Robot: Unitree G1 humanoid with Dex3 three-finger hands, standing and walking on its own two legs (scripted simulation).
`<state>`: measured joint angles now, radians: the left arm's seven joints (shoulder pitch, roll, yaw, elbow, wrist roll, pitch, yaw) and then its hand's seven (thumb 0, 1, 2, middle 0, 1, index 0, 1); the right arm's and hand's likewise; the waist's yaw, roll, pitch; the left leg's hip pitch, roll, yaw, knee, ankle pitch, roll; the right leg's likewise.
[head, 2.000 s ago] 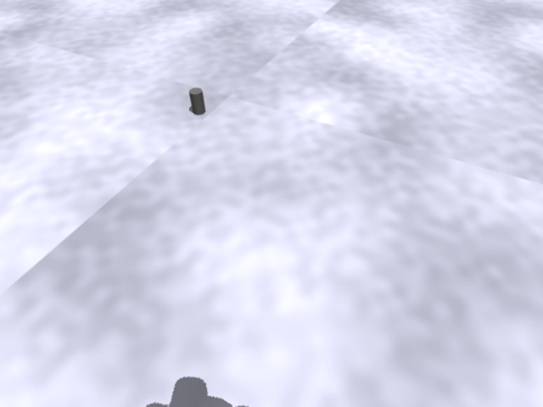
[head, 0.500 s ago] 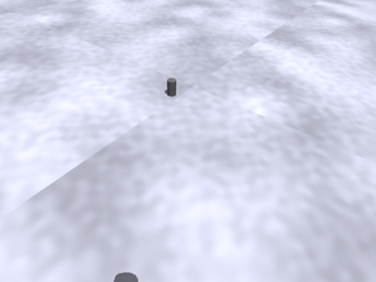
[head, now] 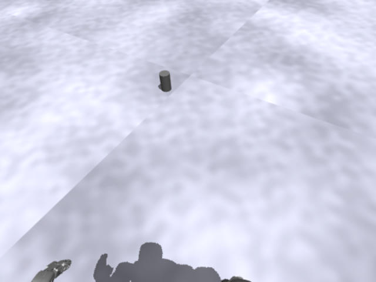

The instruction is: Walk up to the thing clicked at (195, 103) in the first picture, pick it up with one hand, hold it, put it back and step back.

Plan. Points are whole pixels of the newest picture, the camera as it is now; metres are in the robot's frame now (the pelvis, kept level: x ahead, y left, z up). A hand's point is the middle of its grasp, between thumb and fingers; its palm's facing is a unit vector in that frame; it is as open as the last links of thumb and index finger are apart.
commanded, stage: walk up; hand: left
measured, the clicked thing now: (165, 81) +1.67 +0.18 -0.67
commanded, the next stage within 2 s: none
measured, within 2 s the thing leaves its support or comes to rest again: neither
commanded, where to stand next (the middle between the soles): +1.34 -0.03 m, yaw +1 degrees
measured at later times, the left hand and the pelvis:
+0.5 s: hand (80, 224) +0.32 +0.31 -0.15, palm faces +0.02 -0.94 -0.34, open 7.4 cm; pelvis +0.31 +0.03 +0.00, yaw +2 degrees
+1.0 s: hand (123, 112) +0.70 +0.23 -0.09, palm faces -0.02 -0.92 -0.39, open 7.4 cm; pelvis +0.57 -0.03 +0.01, yaw +1 degrees
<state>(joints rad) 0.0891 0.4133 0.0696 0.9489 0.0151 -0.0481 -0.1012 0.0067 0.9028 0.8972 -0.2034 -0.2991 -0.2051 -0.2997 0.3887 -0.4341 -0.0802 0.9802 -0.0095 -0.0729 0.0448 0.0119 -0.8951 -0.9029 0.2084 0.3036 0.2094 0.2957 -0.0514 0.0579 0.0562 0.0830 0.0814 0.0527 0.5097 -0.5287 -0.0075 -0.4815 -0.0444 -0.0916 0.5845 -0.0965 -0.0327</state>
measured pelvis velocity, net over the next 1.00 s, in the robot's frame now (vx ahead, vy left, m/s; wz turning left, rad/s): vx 0.57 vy -0.03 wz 0.01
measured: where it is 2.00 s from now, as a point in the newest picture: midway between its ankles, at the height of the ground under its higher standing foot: (198, 155)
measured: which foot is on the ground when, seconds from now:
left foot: down 0.00-0.00, up 0.02-0.40, down 0.42-0.90, up 0.92-1.00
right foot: down 0.00-0.44, up 0.46-0.86, down 0.88-1.00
